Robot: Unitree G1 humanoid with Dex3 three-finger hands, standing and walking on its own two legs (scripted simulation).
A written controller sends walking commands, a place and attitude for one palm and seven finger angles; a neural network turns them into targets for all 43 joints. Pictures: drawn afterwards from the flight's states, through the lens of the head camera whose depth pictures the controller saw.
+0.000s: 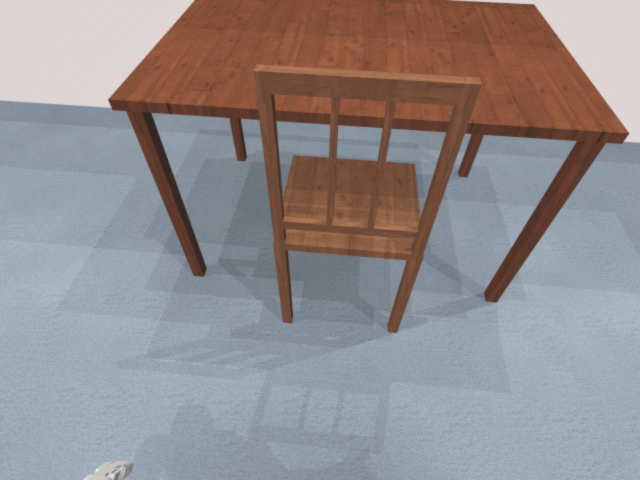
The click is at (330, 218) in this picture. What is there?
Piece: chair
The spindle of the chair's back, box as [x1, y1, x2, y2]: [327, 98, 339, 225]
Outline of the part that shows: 339,98 331,98 327,199 327,224 332,225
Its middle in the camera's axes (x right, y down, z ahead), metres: +0.02 -0.15 +0.84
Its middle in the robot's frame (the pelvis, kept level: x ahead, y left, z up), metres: +0.73 +0.02 -0.07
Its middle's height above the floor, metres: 0.70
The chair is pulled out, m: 0.00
